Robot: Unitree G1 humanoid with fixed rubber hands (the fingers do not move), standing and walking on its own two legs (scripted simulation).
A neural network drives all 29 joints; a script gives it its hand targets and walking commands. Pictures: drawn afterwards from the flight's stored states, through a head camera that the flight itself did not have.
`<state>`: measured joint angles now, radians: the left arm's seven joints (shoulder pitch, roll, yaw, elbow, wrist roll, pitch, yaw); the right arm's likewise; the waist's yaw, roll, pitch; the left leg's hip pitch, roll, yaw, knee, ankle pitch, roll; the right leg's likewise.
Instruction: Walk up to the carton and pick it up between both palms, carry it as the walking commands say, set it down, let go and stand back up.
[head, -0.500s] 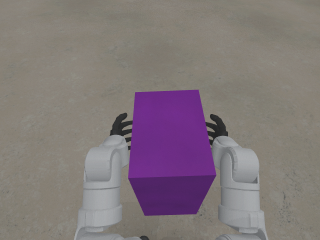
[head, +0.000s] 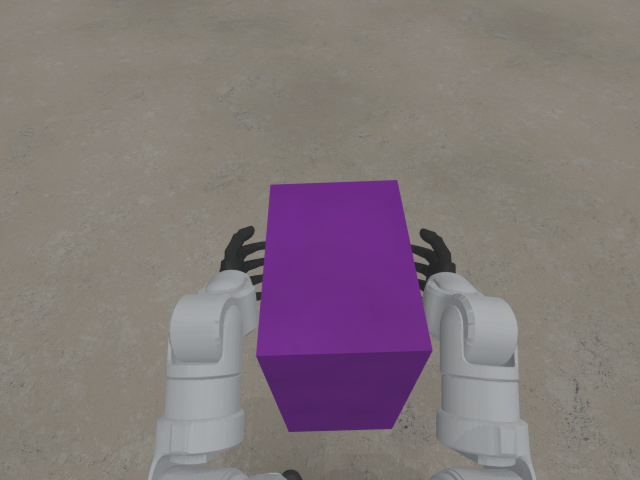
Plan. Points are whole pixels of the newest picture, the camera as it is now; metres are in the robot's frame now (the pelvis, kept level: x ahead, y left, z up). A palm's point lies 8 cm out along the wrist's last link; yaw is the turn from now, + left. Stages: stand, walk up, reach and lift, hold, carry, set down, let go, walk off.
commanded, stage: carry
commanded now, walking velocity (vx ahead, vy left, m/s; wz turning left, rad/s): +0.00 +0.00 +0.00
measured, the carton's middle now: (337, 319) +0.30 +0.01 +0.04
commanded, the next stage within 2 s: hold in 0.76 s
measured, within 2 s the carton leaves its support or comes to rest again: neither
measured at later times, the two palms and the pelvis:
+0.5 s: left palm (248, 276) +0.32 +0.12 +0.10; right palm (443, 282) +0.33 -0.12 +0.09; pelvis +0.01 -0.01 +0.00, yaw +0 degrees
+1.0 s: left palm (259, 328) +0.29 +0.11 +0.01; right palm (436, 324) +0.31 -0.12 +0.02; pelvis +0.02 -0.02 +0.00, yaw +0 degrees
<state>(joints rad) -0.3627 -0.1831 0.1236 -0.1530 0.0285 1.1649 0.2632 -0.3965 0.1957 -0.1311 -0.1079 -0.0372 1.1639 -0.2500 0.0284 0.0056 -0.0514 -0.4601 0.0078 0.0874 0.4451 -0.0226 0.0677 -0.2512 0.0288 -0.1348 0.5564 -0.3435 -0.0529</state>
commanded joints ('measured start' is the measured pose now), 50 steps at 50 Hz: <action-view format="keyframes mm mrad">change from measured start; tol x16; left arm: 1 -492 -995 -512 -158 -301 -50 -159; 4 -366 -965 -433 32 -215 -52 -173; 36 -413 -946 -474 -17 -239 -151 -165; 38 -378 -915 -428 79 -196 -155 -166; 39 -27 -619 -134 429 147 -264 -203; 40 -97 -655 -251 625 111 -340 -226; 44 -364 -932 -595 165 -114 -513 -323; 50 -461 -1152 -776 87 -175 -543 -377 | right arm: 1 -391 997 433 -161 213 -57 94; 36 -348 876 403 -70 168 -165 120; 38 -293 865 374 57 139 -163 123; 39 -80 551 23 408 -212 -259 183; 40 -98 570 42 688 -219 -352 205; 45 -394 1024 562 292 56 -537 297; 50 -416 1134 639 141 125 -601 337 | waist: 1 10 61 -500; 37 -8 19 -487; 38 -5 29 -459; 39 -5 -200 36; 44 -27 -21 -576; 50 -69 90 -792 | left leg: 1 358 157 -149 3 0 5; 27 357 152 -116 50 167 4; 38 315 146 -120 23 35 4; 39 529 -44 -202 7 -92 -13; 45 790 -36 -214 116 485 -58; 50 764 -62 -230 164 489 -81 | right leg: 1 -44 -129 168 -93 42 -48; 11 54 -175 191 -111 266 -53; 33 52 -125 164 -114 91 -59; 38 7 -115 166 -120 69 -58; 39 -257 3 291 -242 -36 -30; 45 -108 1 358 -136 588 5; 50 -107 1 349 -96 625 12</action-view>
